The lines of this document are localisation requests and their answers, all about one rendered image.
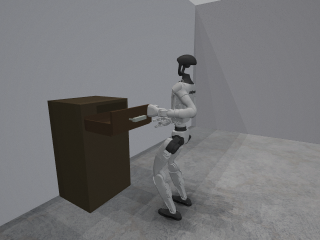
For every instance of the robot shin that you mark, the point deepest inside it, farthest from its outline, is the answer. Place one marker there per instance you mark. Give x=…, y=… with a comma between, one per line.
x=164, y=191
x=177, y=179

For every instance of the right robot shin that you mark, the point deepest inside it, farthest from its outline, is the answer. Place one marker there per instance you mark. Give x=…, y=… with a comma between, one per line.
x=177, y=179

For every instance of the left robot upper arm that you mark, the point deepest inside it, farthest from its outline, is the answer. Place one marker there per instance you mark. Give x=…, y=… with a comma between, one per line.
x=180, y=91

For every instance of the cabinet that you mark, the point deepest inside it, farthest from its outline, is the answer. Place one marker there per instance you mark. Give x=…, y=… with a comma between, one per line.
x=91, y=168

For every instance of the handle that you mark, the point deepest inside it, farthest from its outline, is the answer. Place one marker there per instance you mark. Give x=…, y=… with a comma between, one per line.
x=139, y=118

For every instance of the drawer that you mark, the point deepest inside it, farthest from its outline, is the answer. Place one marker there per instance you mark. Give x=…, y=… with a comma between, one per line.
x=115, y=122

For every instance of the right robot hand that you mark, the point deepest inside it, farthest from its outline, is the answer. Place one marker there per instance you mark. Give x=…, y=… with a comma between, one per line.
x=165, y=121

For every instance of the left robot forearm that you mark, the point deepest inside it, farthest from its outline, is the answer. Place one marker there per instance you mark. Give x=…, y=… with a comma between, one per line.
x=176, y=113

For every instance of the left robot shin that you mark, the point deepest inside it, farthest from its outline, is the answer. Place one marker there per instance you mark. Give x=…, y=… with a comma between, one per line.
x=164, y=191

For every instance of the left robot hand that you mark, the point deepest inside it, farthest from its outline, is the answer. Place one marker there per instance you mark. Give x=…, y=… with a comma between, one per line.
x=152, y=110

